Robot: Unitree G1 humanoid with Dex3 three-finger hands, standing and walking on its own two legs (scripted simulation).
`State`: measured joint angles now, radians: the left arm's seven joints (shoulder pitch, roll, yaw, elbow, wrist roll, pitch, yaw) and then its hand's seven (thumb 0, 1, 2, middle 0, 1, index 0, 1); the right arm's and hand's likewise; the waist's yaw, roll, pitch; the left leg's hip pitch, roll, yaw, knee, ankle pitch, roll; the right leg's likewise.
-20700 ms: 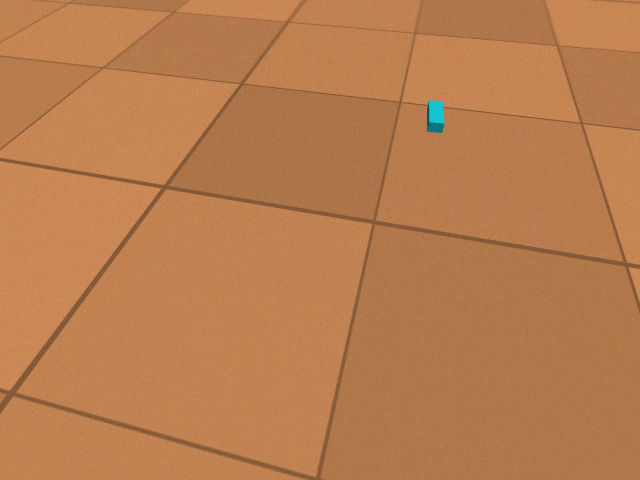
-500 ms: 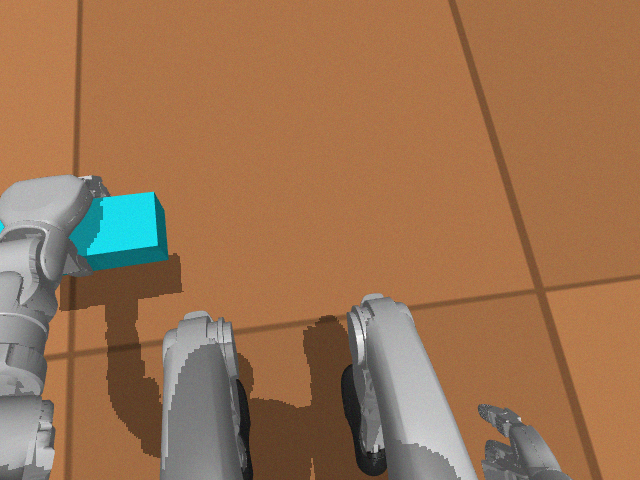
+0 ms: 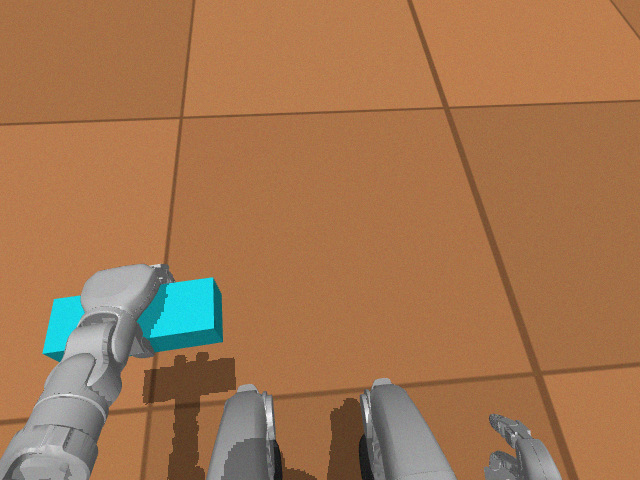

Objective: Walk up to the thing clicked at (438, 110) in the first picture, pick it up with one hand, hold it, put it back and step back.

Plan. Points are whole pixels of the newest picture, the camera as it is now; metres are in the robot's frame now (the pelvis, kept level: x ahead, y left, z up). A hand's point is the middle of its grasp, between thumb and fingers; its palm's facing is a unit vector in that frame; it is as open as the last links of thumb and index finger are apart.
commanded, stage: lift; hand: left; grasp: from above
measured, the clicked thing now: (140, 321) +0.36 +0.26 -0.12
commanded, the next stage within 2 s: hold in 0.56 s
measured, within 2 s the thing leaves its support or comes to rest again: neither
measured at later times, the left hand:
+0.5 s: hand (125, 279) +0.36 +0.23 +0.02, palm faces -0.46 -0.10 -0.88, open 10.5 cm
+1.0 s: hand (110, 247) +0.38 +0.22 +0.07, palm faces -0.45 -0.08 -0.89, open 10.5 cm
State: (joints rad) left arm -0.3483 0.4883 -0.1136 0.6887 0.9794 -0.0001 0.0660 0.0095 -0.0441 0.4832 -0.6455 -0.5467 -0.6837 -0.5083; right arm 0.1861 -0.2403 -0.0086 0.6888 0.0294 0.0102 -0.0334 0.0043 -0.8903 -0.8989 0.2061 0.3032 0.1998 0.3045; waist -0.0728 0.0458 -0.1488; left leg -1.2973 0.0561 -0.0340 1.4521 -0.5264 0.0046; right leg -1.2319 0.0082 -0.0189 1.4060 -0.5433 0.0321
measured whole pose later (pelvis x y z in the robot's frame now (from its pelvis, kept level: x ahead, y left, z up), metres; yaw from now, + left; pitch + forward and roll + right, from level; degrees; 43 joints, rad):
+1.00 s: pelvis +0.07 +0.00 +0.14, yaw +0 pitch +7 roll -1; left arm -0.29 0.37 -0.20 0.78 1.01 0.03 0.09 0.01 -0.05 0.48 -0.65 -0.54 -0.69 -0.51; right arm 0.24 -0.26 -0.05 0.72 0.04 0.03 -0.03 0.01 -0.89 -0.90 0.20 0.30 0.20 0.30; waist -0.04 0.03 -0.06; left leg -0.47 0.03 0.04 0.69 -0.33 0.00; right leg -0.43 -0.02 0.03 0.66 -0.34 0.03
